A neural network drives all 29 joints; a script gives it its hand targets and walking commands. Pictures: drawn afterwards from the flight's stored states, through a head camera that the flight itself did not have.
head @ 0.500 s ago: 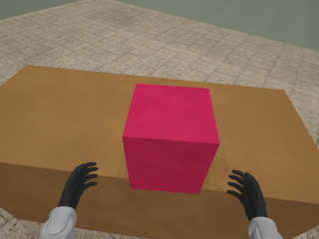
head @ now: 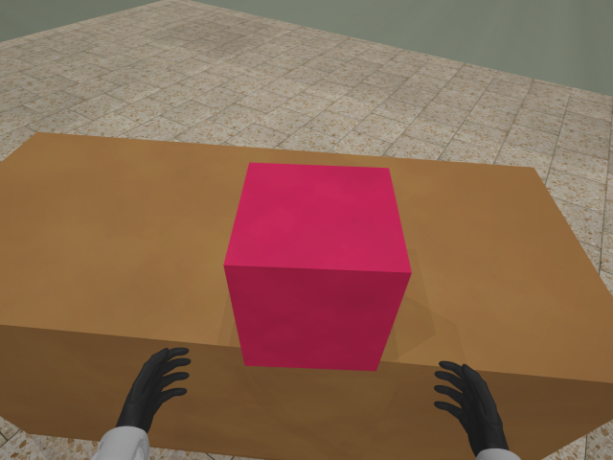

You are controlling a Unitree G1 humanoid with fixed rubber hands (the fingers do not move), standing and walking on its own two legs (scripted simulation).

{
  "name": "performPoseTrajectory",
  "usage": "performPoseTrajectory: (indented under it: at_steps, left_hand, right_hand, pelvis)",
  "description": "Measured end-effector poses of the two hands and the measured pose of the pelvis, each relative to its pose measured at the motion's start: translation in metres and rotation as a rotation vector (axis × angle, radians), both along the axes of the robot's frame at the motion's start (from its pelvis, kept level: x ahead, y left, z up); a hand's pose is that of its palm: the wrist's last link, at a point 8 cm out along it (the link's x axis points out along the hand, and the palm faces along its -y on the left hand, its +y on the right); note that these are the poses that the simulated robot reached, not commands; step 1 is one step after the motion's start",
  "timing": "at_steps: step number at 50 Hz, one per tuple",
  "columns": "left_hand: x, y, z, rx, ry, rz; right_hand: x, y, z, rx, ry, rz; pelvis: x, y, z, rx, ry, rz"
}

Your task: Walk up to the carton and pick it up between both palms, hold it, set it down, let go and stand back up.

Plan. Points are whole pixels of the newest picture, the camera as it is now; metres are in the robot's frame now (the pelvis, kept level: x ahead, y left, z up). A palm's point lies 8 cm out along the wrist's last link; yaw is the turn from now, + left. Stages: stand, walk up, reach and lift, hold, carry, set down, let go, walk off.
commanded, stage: set down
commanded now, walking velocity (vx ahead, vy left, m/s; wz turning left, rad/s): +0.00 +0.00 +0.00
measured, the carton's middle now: (314, 269) +0.40 +0.02 +0.03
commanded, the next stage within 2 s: let go in 0.76 s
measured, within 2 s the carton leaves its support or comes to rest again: neither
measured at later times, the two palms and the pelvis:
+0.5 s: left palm (137, 455) +0.16 +0.23 -0.06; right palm out of the picture +0.17 -0.21 -0.06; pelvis +0.00 +0.00 +0.00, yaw +0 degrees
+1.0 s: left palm out of the picture +0.15 +0.22 -0.09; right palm out of the picture +0.14 -0.23 -0.08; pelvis -0.01 -0.01 +0.00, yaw +0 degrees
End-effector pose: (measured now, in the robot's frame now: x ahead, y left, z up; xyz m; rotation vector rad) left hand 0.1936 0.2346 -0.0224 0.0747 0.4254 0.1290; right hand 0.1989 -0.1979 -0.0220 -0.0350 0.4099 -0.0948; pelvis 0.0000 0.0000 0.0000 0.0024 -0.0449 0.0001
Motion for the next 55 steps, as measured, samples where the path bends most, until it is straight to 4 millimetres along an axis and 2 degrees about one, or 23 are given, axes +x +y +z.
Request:
performPoseTrajectory:
  at_steps: [10, 22, 33, 41, 55]
  left_hand:
    - [-0.026, -0.003, -0.024, 0.003, 0.135, 0.017]
    - [-0.033, 0.003, -0.032, 0.048, 0.213, 0.012]
    - [-0.049, -0.009, -0.058, 0.037, 0.372, -0.010]
    - [-0.048, -0.013, -0.065, 0.058, 0.410, -0.008]
    - [-0.040, -0.013, -0.061, 0.086, 0.420, -0.028]
  right_hand:
    - [-0.013, -0.004, -0.013, -0.038, 0.089, 0.014]
    - [-0.024, -0.011, -0.033, -0.057, 0.159, 0.026]
    - [-0.042, -0.026, -0.050, -0.107, 0.266, 0.030]
    - [-0.048, -0.033, -0.053, -0.125, 0.305, 0.036]
    - [-0.056, -0.035, -0.060, -0.130, 0.331, 0.046]
  pelvis:
    - [0.007, -0.002, 0.000, 0.001, -0.006, 0.002]
    - [0.005, -0.003, 0.000, -0.002, -0.001, 0.004]
    - [-0.001, -0.007, -0.001, 0.002, -0.013, 0.001]
    - [-0.006, -0.011, -0.002, 0.004, -0.007, 0.002]
    - [-0.008, -0.007, -0.003, 0.005, -0.002, -0.002]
